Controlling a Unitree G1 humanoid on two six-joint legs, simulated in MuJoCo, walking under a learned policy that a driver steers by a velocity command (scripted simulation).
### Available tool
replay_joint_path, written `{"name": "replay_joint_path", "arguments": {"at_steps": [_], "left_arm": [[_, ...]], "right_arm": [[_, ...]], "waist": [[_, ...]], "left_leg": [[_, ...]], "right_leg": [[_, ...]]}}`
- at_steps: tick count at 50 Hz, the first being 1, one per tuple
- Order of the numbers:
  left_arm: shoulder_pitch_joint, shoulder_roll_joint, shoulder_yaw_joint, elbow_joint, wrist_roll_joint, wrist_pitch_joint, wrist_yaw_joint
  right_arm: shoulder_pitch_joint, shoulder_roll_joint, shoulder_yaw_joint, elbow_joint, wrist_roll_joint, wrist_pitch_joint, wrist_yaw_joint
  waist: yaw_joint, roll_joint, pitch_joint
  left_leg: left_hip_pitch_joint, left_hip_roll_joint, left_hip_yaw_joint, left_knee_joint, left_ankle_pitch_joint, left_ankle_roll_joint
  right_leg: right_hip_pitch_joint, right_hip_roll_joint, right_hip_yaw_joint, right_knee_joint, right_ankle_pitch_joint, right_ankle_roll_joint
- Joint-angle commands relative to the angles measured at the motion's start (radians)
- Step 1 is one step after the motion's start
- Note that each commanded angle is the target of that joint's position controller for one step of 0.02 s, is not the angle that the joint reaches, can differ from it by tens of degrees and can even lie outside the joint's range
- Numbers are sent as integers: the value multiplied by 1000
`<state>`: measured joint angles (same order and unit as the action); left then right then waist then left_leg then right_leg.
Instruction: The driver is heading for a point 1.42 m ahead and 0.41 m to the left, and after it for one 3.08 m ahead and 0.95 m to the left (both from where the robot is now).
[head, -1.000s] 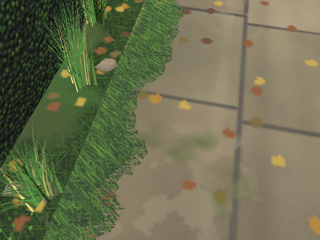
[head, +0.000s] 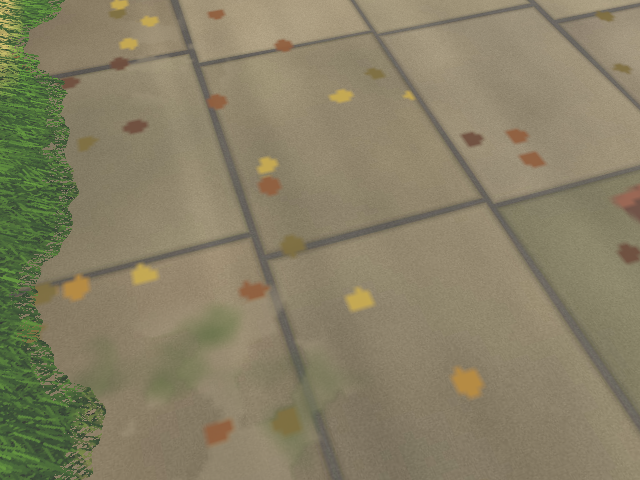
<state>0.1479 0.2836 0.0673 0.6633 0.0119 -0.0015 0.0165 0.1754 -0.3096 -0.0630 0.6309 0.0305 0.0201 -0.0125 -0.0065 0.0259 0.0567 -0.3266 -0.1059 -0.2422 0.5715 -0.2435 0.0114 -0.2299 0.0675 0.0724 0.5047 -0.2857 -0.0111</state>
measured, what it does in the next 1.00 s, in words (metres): walks ahead, turning left: left foot, then right foot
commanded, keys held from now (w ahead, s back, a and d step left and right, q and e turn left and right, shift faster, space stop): q+shift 0.26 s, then w+q+shift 0.38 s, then w+shift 0.02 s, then w+e+shift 0.34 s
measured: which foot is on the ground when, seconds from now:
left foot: down 0.00-0.00, up 0.02-0.30, down 0.32-0.80, up 0.82-1.00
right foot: down 0.00-0.32, up 0.34-0.76, down 0.78-1.00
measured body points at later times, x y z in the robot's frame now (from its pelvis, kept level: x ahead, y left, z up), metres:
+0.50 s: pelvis +0.07 +0.08 +0.01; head +0.08 +0.12 +0.46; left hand +0.11 +0.41 -0.08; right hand +0.25 -0.15 -0.08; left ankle +0.01 +0.14 -0.73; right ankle +0.15 -0.07 -0.66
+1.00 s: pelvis +0.37 +0.20 +0.01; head +0.39 +0.20 +0.46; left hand +0.19 +0.40 -0.11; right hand +0.67 +0.13 -0.06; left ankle +0.34 +0.35 -0.67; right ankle +0.38 +0.08 -0.73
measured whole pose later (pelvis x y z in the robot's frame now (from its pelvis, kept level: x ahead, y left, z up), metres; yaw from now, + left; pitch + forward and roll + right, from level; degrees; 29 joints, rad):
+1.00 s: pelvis +0.37 +0.20 +0.01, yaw +33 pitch +1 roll -1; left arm 0.53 0.26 0.04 0.80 -0.02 -0.08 -0.01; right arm 0.14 -0.27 0.01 0.59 -0.01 -0.13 0.02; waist 0.09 0.04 0.00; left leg -0.59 0.02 -0.07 0.99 -0.28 0.02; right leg -0.10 0.09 0.14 0.35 -0.27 -0.08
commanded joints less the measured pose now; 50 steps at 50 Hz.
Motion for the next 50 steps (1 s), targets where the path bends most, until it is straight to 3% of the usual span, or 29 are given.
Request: {"name": "replay_joint_path", "arguments": {"at_steps": [1, 2, 3, 4, 6, 10, 13, 15, 16, 17, 18, 19, 20, 21, 22, 25, 31, 33, 36, 37, 38, 39, 40, 41, 42, 44, 45, 47, 50], "left_arm": [[33, 168, 59, -43, 17, -12, 4], [8, 146, 51, -61, 16, -14, 14], [-9, 124, 41, -73, 7, -14, 23], [-45, 116, 38, -76, -2, -12, 31], [-42, 149, 47, -62, -11, -5, 36], [-17, 194, 63, -49, -6, 18, 27], [-10, 221, 73, -35, -33, 7, 3], [22, 211, 74, -16, -51, -14, -12], [36, 164, 61, -12, -40, -25, -18], [-44, 69, 26, -64, 0, -35, -24], [-143, 69, 18, -153, -14, -66, -25], [-206, 152, 37, -161, -55, -97, -33], [-192, 176, 44, -154, -57, -116, -39], [-145, 169, 44, -122, -34, -126, -39], [-125, 168, 46, -105, -12, -133, -39], [-132, 144, 41, -76, -3, -133, -47], [-252, 88, 11, -106, -29, -128, -48], [-253, 103, 14, -109, -39, -134, -50], [-200, 138, 20, -90, -39, -142, -55], [-163, 151, 27, -84, -38, -141, -51], [-59, 181, 44, -56, -40, -139, -43], [143, 211, 55, -15, -38, -139, -38], [325, 313, 75, 21, -7, -131, -41], [363, 255, 59, 45, -15, -139, -65], [294, 186, 38, 45, -30, -133, -65], [296, 148, 23, 36, -10, -111, -54], [284, 125, 13, 30, -5, -108, -49], [277, 93, 1, 33, -22, -99, -36], [264, 123, 8, 37, -48, -92, -11]], "right_arm": [[-10, -115, -39, -114, 5, -6, 2], [5, -148, -54, -106, -2, -3, 7], [10, -173, -66, -102, -3, 3, 13], [16, -157, -65, -96, 1, 14, 16], [-24, -97, -40, -113, 3, 23, 27], [-73, -75, -21, -159, 5, 24, 54], [-29, -114, -39, -155, 0, 37, 52], [57, -134, -58, -128, 10, 50, 38], [204, -186, -88, -80, 20, 46, 28], [345, -300, -118, -63, 32, 29, 17], [337, -347, -109, -99, -1, -28, 34], [305, -254, -83, -96, -10, -62, 40], [261, -213, -63, -93, -8, -78, 38], [209, -187, -52, -104, -4, -81, 33], [164, -170, -42, -107, -7, -78, 25], [157, -173, -36, -109, -18, -72, -5], [219, -185, -42, -57, 16, -63, -23], [211, -175, -39, -47, 22, -65, -21], [239, -147, -29, -12, 9, -69, -12], [242, -145, -26, -5, 2, -66, -6], [244, -126, -17, -1, -13, -63, 0], [226, -90, -1, -13, -32, -62, 1], [306, -23, 24, -45, -6, -78, -1], [275, -19, 36, -59, 16, -101, -6], [151, -92, 23, -78, 31, -118, -1], [-19, -79, 35, -102, -17, -158, 14], [-32, -73, 32, -109, -32, -168, 19], [-39, -55, 38, -109, -39, -171, 30], [-132, -34, 54, -144, -46, -181, 42]], "waist": [[10, -246, -134], [11, -230, -138], [3, -137, -129], [-14, -92, -107], [13, -113, -64], [54, -159, -92], [35, -174, -115], [-7, -139, -162], [-64, -47, -203], [-120, 222, -155], [-133, 274, -205], [-139, 147, -112], [-96, 124, -53], [-51, 60, -27], [-22, 60, -8], [-16, 61, -10], [-59, 117, 31], [-56, 135, 28], [-58, 176, 21], [-37, 185, 12], [14, 172, -57], [105, 128, -201], [108, -211, -374], [112, -378, -333], [109, -256, -140], [112, -54, -32], [77, -74, -21], [40, -120, 9], [33, -100, 67]], "left_leg": [[-258, 2, 52, 208, -176, -8], [-320, 43, 101, 440, -373, -45], [-330, 92, 113, 566, -361, -68], [-329, 127, 128, 603, -311, -85], [-364, 167, 184, 535, -195, -107], [-221, 181, 276, 306, -125, -95], [-92, 144, 342, 149, -73, -57], [112, 86, 377, 42, -57, 0], [336, 73, 320, 1, -111, 61], [503, 286, -105, -135, -226, 199], [543, 456, -683, -383, -671, 397], [502, 482, -661, -438, -786, 377], [421, 454, -583, -424, -705, 339], [345, 406, -477, -394, -577, 301], [266, 354, -377, -388, -468, 275], [180, 260, -224, -390, -263, 244], [50, 209, -180, -358, -187, 207], [53, 219, -202, -338, -192, 191], [169, 289, -188, -311, -53, 185], [201, 290, -170, -262, 105, 179], [224, 251, -119, -116, 338, 164], [121, 197, -48, 168, 449, 136], [-211, 75, 59, 611, 242, 45], [-432, 25, 59, 774, -218, 27], [-556, 92, 75, 810, -168, 48], [-533, 144, 101, 705, -108, 65], [-489, 162, 93, 621, -74, 58], [-435, 165, 111, 493, -54, 26], [-356, 141, 157, 255, 39, -25]], "right_leg": [[262, -359, 310, -141, 477, -198], [258, -472, 358, -140, 621, -274], [223, -480, 308, -130, 663, -279], [194, -437, 223, -121, 640, -247], [205, -359, 90, -139, 615, -207], [183, -333, -66, -132, 595, -186], [162, -359, -127, -64, 582, -149], [66, -349, -177, 16, 230, -97], [-89, -298, -225, 195, 5, -57], [-434, -170, -270, 590, -326, 17], [-736, -22, -13, 770, -353, 29], [-793, -84, 62, 802, -275, -3], [-758, -101, 63, 753, -200, -27], [-682, -128, 65, 681, -136, -28], [-598, -138, 64, 579, -68, -18], [-460, -86, 10, 400, 117, 41], [-295, -20, 8, 104, 229, 102], [-224, -32, 20, 50, 240, 102], [-190, -82, -23, 18, 229, 60], [-152, -71, -57, 0, 181, 30], [-35, -45, -91, -15, 138, -11], [231, -96, -26, 33, 81, -66], [571, -312, 481, -61, -302, -253], [614, -397, 868, -280, -556, -300], [511, -390, 793, -285, -535, -276], [333, -304, 584, -282, -284, -266], [272, -267, 531, -298, -217, -263], [194, -220, 470, -333, -140, -271], [37, -200, 390, -361, -29, -264]]}}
